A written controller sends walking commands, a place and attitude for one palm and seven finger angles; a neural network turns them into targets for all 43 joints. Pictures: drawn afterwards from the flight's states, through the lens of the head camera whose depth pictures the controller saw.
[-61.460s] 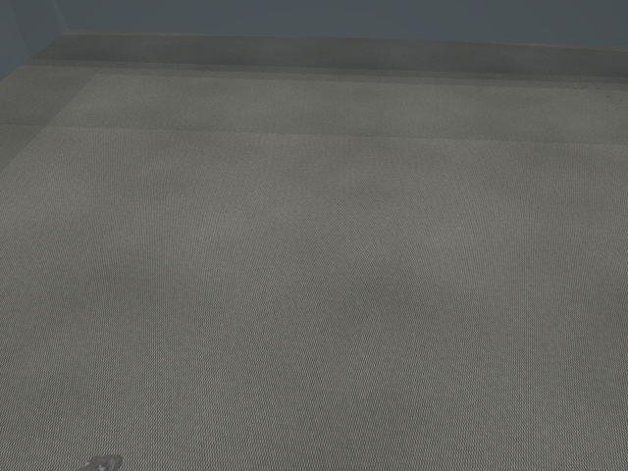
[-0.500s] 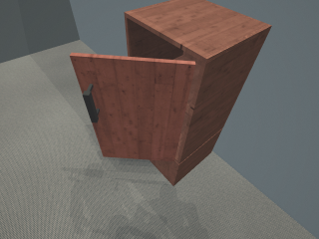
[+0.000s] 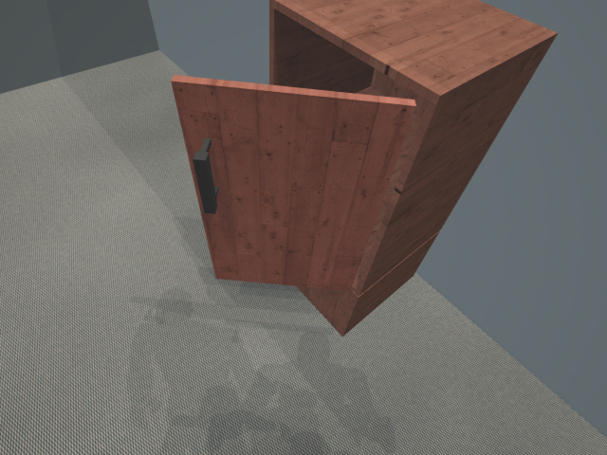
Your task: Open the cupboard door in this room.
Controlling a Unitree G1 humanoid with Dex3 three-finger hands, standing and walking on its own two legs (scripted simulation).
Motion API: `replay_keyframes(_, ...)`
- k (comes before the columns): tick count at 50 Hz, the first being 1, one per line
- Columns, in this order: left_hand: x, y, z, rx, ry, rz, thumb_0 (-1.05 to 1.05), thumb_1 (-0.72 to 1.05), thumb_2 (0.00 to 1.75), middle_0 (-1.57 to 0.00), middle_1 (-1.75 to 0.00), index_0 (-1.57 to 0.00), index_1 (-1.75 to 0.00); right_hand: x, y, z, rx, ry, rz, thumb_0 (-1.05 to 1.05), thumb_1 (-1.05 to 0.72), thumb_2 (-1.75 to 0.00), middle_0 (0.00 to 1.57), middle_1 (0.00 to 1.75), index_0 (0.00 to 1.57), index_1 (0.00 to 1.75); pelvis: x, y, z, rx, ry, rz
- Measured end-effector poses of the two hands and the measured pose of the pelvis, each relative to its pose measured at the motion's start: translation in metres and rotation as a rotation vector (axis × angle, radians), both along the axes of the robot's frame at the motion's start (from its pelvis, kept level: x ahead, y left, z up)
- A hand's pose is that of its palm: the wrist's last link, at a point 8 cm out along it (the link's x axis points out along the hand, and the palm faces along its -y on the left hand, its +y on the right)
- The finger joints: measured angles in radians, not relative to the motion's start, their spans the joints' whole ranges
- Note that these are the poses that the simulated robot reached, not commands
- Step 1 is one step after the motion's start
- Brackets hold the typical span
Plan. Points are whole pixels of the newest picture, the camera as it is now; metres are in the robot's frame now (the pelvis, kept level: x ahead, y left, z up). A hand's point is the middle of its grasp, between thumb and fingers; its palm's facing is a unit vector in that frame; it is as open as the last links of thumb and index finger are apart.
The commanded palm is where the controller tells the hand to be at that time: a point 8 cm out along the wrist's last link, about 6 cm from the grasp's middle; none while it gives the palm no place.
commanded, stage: come to a stop and stand still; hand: left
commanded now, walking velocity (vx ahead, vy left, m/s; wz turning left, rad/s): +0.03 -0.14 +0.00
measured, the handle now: (208, 176) +0.56 +0.21 -0.01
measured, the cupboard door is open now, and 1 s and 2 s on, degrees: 46 46 46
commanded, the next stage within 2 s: look again from close up in 1.46 s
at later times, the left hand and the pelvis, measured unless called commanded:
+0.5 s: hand out of the picture +0.02 +0.17 -0.18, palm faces +0.02 -0.99 -0.16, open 7.3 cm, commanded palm none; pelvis +0.00 +0.00 +0.01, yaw +1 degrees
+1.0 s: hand out of the picture -0.01 +0.09 -0.17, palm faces +0.04 -0.99 -0.12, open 7.4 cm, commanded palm none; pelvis +0.02 -0.05 +0.01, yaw +0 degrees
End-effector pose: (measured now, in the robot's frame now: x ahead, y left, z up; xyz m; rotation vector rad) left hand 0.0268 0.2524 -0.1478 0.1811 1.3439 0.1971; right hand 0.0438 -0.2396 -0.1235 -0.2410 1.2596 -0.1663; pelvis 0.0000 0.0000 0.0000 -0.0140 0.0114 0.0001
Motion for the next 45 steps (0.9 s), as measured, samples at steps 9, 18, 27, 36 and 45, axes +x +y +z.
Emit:
replay_keyframes(9, 0.006, -0.014, -0.001, -0.091, -0.011, -0.008, 0.01, 0.91, 0.90, -0.20, -0.29, -0.19, -0.30, -0.044, 0.031, 0.006, 0.011, 0.090, -0.047, 0.00, -0.92, -0.90, 0.21, 0.30, 0.20, 0.30, 0.003, 0.013, 0.010, -0.019, -0.009, 0.015)
replay_keyframes(18, -0.003, -0.023, -0.004, -0.105, 0.030, -0.004, 0.01, 0.92, 0.90, -0.20, -0.30, -0.20, -0.30, -0.092, 0.049, 0.003, 0.048, 0.210, -0.113, 0.00, -0.91, -0.90, 0.21, 0.30, 0.20, 0.30, 0.004, 0.012, 0.011, -0.022, -0.024, 0.018)
replay_keyframes(27, -0.008, -0.034, -0.002, -0.079, 0.049, -0.014, 0.01, 0.92, 0.90, -0.20, -0.29, -0.19, -0.30, -0.109, 0.046, -0.006, 0.093, 0.257, -0.141, 0.00, -0.90, -0.90, 0.21, 0.30, 0.20, 0.30, 0.005, -0.001, 0.007, 0.000, -0.024, 0.006)
replay_keyframes(36, -0.020, -0.059, 0.001, -0.071, 0.061, -0.009, 0.01, 0.92, 0.90, -0.20, -0.29, -0.19, -0.30, -0.088, 0.024, -0.014, 0.120, 0.220, -0.119, 0.00, -0.90, -0.90, 0.20, 0.30, 0.20, 0.30, 0.010, -0.021, 0.006, 0.010, -0.028, 0.000)
replay_keyframes(45, -0.035, -0.094, 0.001, -0.109, 0.089, 0.013, 0.01, 0.91, 0.90, -0.20, -0.29, -0.19, -0.30, -0.049, -0.004, -0.014, 0.102, 0.146, -0.078, 0.00, -0.91, -0.90, 0.20, 0.30, 0.20, 0.30, 0.016, -0.039, 0.007, 0.012, -0.030, -0.001)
